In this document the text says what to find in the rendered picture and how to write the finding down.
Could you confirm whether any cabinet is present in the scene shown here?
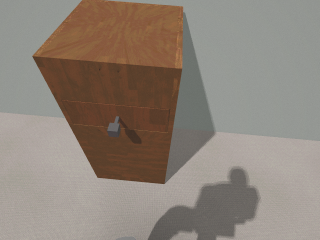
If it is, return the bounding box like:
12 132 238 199
32 0 183 184

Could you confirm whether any handle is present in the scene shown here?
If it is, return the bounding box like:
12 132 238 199
107 116 121 138

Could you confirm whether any drawer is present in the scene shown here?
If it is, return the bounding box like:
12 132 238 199
62 99 169 132

